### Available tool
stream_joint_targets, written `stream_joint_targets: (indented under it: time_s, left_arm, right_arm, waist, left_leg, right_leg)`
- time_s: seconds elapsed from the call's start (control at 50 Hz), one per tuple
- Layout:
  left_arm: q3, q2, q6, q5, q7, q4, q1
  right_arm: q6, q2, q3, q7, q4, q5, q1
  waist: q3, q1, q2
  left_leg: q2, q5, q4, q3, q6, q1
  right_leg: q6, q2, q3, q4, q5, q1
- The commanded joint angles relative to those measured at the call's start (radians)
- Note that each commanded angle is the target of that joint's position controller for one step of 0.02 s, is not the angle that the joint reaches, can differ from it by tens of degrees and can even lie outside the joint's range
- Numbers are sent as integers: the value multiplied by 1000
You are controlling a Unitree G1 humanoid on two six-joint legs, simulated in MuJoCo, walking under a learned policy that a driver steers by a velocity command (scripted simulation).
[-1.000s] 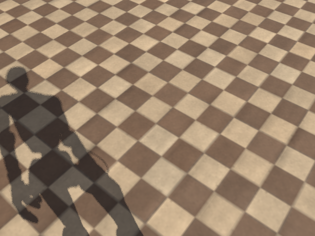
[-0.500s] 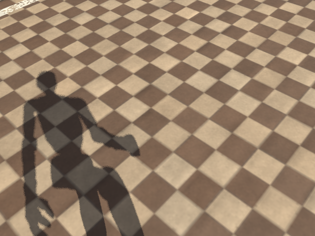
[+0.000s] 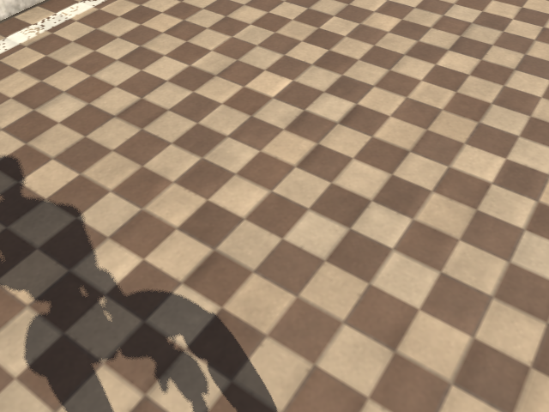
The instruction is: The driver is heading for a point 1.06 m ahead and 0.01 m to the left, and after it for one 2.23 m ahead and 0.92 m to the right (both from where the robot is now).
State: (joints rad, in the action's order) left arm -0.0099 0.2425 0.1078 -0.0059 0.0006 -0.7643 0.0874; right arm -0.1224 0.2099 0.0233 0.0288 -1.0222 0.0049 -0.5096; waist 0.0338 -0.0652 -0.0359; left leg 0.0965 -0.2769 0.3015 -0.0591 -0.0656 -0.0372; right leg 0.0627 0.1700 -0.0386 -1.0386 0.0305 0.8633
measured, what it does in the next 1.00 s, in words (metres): walks ahead: right foot, then left foot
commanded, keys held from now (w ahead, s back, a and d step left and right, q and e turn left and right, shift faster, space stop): w+shift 0.88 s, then w+e+shift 0.12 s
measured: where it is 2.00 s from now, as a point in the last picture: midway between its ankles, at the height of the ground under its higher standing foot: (319, 106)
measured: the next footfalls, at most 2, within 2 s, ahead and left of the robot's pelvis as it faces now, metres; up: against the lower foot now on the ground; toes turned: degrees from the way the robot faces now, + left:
right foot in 0.20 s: +0.44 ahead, -0.13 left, +0.00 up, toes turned -1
left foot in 0.72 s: +0.91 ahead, +0.09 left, +0.00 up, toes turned +1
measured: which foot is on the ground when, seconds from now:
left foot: down 0.00-0.22, up 0.24-0.70, down 0.72-1.00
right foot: up 0.00-0.18, down 0.20-0.72, up 0.74-1.00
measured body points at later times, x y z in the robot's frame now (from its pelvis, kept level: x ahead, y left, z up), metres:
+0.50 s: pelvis +0.46 -0.05 +0.00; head +0.46 -0.05 +0.45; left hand +0.40 +0.20 -0.14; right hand +0.66 -0.29 -0.08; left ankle +0.63 +0.13 -0.65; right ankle +0.40 -0.13 -0.74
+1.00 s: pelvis +0.93 +0.02 +0.00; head +0.93 +0.02 +0.45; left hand +1.12 +0.26 -0.09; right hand +0.88 -0.24 -0.14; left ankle +0.87 +0.09 -0.74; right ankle +1.08 -0.17 -0.64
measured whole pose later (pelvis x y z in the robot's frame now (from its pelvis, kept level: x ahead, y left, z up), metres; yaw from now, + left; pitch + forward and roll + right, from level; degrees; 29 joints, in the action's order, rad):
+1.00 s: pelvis +0.93 +0.02 +0.00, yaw -2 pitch -1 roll +2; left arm -0.03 0.27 0.09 -0.03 0.00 -0.77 0.14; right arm -0.12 0.24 0.04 0.04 -0.96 -0.01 -0.47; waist 0.01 -0.07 -0.05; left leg 0.10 -0.26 0.30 -0.08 -0.08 -0.03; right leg 0.07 0.14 -0.10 -1.06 -0.05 0.80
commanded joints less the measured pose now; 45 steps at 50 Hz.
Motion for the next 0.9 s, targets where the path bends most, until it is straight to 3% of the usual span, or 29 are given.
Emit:
stream_joint_targets:
  time_s: [0.02, 0.1, 0.14, 0.18, 0.2, 0.22, 0.24, 0.26, 0.28, 0.3, 0.32, 0.34, 0.38, 0.4, 0.46, 0.54, 0.62, 0.66, 0.68, 0.7, 0.72, 0.74, 0.76, 0.78, 0.8, 0.82, 0.84, 0.86, 0.9]
  left_arm:
    - [2, 28, 19, -5, -14, 66, -91]
    - [2, 35, 34, -26, -52, 127, -241]
    - [-14, 69, 38, -28, -65, 145, -219]
    - [-50, 148, 27, -43, -54, 116, -12]
    - [-73, 195, 15, -47, -41, 52, 232]
    - [-94, 280, 1, -17, -26, -5, 444]
    - [-100, 288, 11, -11, -39, -26, 489]
    - [-77, 177, 13, -2, -35, -48, 468]
    - [-63, 126, 14, 8, -33, -47, 407]
    - [-58, 113, 22, 20, -42, -49, 330]
    - [-48, 79, 32, 29, -49, -45, 266]
    - [-38, 51, 34, 37, -52, -48, 223]
    - [-32, 36, 32, 8, -54, -64, 200]
    - [-34, 54, 34, -1, -52, -74, 206]
    - [-41, 95, 39, 3, -31, -93, 265]
    - [-37, 115, 42, -15, -8, -120, 383]
    - [-42, 145, 11, -17, 2, -151, 444]
    - [-51, 183, -10, 6, 6, -152, 431]
    - [-55, 201, -24, 28, 7, -155, 417]
    - [-56, 207, -39, 44, 8, -151, 382]
    - [-42, 174, -43, 50, 13, -119, 340]
    - [7, -38, -10, 24, -14, -105, 534]
    - [-1, 41, 30, -30, -19, -126, 501]
    - [-23, 120, 45, -68, -16, -70, 332]
    - [-16, 115, 53, -60, -9, -31, 219]
    - [-18, 93, 54, -37, -5, -16, 168]
    - [-21, 79, 39, -30, -8, -13, 204]
    - [-20, 62, 20, -26, -11, -22, 232]
    - [-15, 36, -12, -26, -9, -26, 245]
  right_arm:
    - [-33, 133, 12, -23, 89, 15, 66]
    - [-1, 167, 15, -36, 67, 19, -26]
    - [20, 193, 20, -37, 69, 2, -20]
    - [45, 227, 29, -36, 69, -38, 1]
    - [56, 223, 26, -36, 85, -47, 59]
    - [46, 143, 5, -33, 130, -49, 34]
    - [2, -19, -40, -10, 115, 2, -102]
    - [-31, 117, -10, -9, 136, 47, 4]
    - [-43, 154, -2, -10, 189, 76, 162]
    - [-49, 126, -11, -14, 224, 58, 245]
    - [-41, 113, -5, -16, 231, 36, 266]
    - [-23, 94, -6, -10, 228, 30, 225]
    - [11, 65, -8, -11, 220, 25, 196]
    - [21, 61, -11, -15, 230, 21, 219]
    - [21, 90, -12, -24, 285, -4, 374]
    - [-5, 75, -19, 0, 340, 8, 562]
    - [-16, 100, -9, 31, 395, 26, 663]
    - [-15, 148, 14, 34, 399, 31, 596]
    - [-7, 187, 33, 28, 384, 40, 493]
    - [4, 228, 55, 15, 337, 48, 294]
    - [20, 274, 69, 0, 270, 36, 42]
    - [14, 368, 94, 7, 235, 0, -47]
    - [7, 265, 76, 9, 212, -2, -78]
    - [4, 199, 59, 6, 203, 0, -1]
    - [-1, 174, 51, 10, 214, -6, 87]
    - [-7, 147, 43, 20, 213, -21, 156]
    - [-15, 111, 32, 25, 211, -36, 202]
    - [-15, 79, 23, 29, 205, -30, 231]
    - [-17, 90, 24, 26, 184, -5, 238]
  waist:
    - [-169, 31, 21]
    - [-222, -13, 36]
    - [-176, 25, 86]
    - [-11, 155, 189]
    - [112, 283, 208]
    - [295, 298, 37]
    - [483, 197, -336]
    - [382, 232, -250]
    - [201, 223, -161]
    - [100, 175, 30]
    - [51, 120, 74]
    - [23, 64, 44]
    - [-44, 16, 18]
    - [-85, 8, 12]
    - [-162, 49, 26]
    - [-183, 122, 35]
    - [-210, 132, 9]
    - [-124, 70, -57]
    - [-44, 3, -108]
    - [66, -107, -142]
    - [216, -211, -97]
    - [404, -59, 313]
    - [459, -99, 328]
    - [240, -93, 272]
    - [126, -63, 103]
    - [45, -11, 12]
    - [30, 55, 43]
    - [6, 88, 70]
    - [-56, 121, 89]
  left_leg:
    - [-225, 162, -258, 124, -140, -266]
    - [-292, 277, -252, 97, -123, 26]
    - [-326, 648, -140, 85, -106, 171]
    - [-336, 1139, 139, 73, -89, 265]
    - [-306, 1176, 428, 38, -62, 126]
    - [-223, 827, 826, 36, -46, -234]
    - [-14, -95, 1184, 164, -2, -582]
    - [-79, -113, 1222, 249, -58, -703]
    - [-122, -95, 1224, 213, -74, -757]
    - [-162, -47, 1152, 197, -77, -733]
    - [-203, 3, 1075, 196, -75, -681]
    - [-233, 27, 1048, 201, -68, -629]
    - [-266, 23, 982, 181, -43, -621]
    - [-281, 45, 944, 168, -27, -650]
    - [-287, 256, 738, 126, 21, -751]
    - [-218, 565, 388, 40, 25, -591]
    - [-164, 500, 190, 30, 1, -631]
    - [-96, 365, 207, -8, -29, -549]
    - [-63, 277, 247, -24, -52, -457]
    - [-45, 238, 267, -35, -80, -242]
    - [-167, 151, 357, 107, -107, 152]
    - [-421, -360, 220, 703, -300, 558]
    - [-437, -549, -14, 984, -270, 594]
    - [-414, -449, -37, 826, -205, 456]
    - [-382, -256, -44, 671, -181, 260]
    - [-340, -121, -57, 554, -165, 76]
    - [-309, -82, -72, 476, -164, -42]
    - [-284, -67, -96, 426, -170, -118]
    - [-277, -42, -150, 328, -167, -215]
  right_leg:
    - [-15, -25, 52, 261, 236, -186]
    - [-3, -79, 70, 513, 202, -153]
    - [27, -137, 104, 543, 78, -194]
    - [74, -209, 138, 481, -77, -405]
    - [106, -199, 124, 464, -89, -711]
    - [170, 12, -177, 422, -337, -1136]
    - [328, 215, -780, 655, -787, -1426]
    - [253, 171, -844, 783, -846, -1385]
    - [214, 147, -640, 771, -675, -1232]
    - [195, 113, -523, 794, -498, -1038]
    - [187, 74, -424, 809, -403, -890]
    - [190, 49, -371, 830, -384, -783]
    - [194, 25, -280, 887, -363, -660]
    - [192, 21, -244, 914, -343, -615]
    - [184, -9, -134, 958, -189, -592]
    - [140, -43, -15, 1012, -100, -605]
    - [114, 26, 14, 973, 75, -898]
    - [92, 59, 18, 833, 503, -1036]
    - [83, 66, 23, 693, 744, -1090]
    - [66, 55, 45, 461, 887, -1048]
    - [47, 25, 45, 110, 690, -765]
    - [-12, -203, -27, -340, -173, -301]
    - [29, -222, -156, -435, -469, -186]
    - [58, -160, -124, -460, -435, -87]
    - [63, -118, -106, -413, -377, -104]
    - [64, -83, -92, -345, -323, -145]
    - [62, -41, -102, -301, -279, -212]
    - [54, -21, -94, -274, -270, -240]
    - [31, 12, -78, -213, -263, -218]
